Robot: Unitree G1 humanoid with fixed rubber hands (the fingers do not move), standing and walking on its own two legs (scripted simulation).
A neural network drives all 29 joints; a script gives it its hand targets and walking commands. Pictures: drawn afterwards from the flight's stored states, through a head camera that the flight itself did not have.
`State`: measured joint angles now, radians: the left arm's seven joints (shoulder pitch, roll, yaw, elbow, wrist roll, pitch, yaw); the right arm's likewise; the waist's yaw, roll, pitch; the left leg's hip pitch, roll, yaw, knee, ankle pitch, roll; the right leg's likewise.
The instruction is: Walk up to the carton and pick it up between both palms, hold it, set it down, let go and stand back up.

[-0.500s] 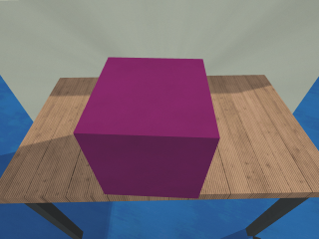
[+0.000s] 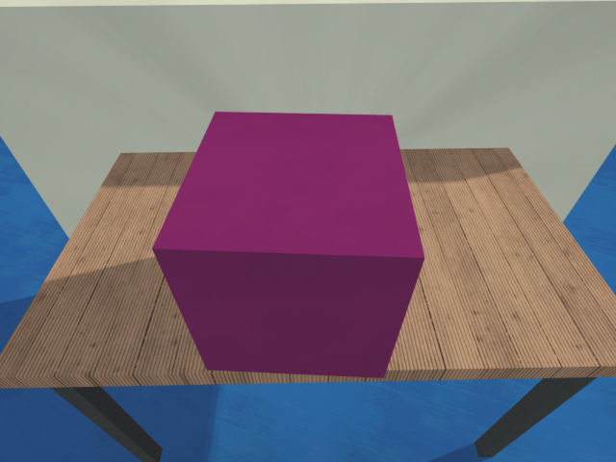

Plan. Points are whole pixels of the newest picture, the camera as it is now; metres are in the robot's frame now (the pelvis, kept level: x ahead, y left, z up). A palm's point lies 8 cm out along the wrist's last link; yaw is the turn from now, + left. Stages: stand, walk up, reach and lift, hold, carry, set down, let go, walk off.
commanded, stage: stand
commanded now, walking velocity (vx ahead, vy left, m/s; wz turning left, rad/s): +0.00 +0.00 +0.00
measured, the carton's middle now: (298, 243) +0.43 +0.02 +0.05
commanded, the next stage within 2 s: none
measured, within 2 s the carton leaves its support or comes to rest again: neither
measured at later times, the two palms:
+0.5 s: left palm out of the picture +0.06 +0.28 -0.12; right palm out of the picture +0.07 -0.26 -0.12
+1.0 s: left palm out of the picture +0.06 +0.28 -0.12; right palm out of the picture +0.07 -0.26 -0.12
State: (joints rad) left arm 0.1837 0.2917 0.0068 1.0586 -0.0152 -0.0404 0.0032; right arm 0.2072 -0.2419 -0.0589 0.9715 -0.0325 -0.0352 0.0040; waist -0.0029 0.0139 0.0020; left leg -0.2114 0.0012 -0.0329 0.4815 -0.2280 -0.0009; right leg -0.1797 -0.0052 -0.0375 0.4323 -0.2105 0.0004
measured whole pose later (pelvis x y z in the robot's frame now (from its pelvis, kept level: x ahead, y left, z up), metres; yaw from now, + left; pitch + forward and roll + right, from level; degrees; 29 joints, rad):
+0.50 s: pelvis +0.00 +0.00 +0.00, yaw +0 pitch -2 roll -1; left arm 0.18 0.29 0.01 1.09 -0.02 -0.04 0.00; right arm 0.21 -0.24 -0.06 1.00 -0.03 -0.04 0.00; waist 0.00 0.01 0.00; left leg -0.21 0.00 -0.03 0.47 -0.23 0.00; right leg -0.18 -0.01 -0.04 0.42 -0.21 0.00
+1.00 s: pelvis +0.01 +0.00 +0.00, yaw +0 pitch -2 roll -1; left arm 0.17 0.29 0.01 1.10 -0.02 -0.04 0.00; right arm 0.21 -0.24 -0.06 1.02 -0.03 -0.03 0.00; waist 0.00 0.02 0.00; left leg -0.21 0.00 -0.03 0.47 -0.23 0.00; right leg -0.18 -0.01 -0.04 0.41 -0.21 0.00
